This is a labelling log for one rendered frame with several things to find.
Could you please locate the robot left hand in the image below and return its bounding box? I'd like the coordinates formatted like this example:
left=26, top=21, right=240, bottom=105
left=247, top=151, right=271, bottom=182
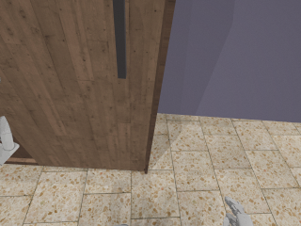
left=0, top=78, right=20, bottom=166

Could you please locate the handle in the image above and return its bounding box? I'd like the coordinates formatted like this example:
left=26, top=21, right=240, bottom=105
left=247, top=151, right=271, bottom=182
left=112, top=0, right=127, bottom=79

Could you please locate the robot right hand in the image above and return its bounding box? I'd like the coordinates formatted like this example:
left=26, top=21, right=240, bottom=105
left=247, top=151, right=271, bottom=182
left=220, top=196, right=254, bottom=226

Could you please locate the wardrobe door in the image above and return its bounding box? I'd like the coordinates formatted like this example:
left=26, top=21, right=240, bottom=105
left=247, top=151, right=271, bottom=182
left=0, top=135, right=33, bottom=159
left=0, top=0, right=166, bottom=171

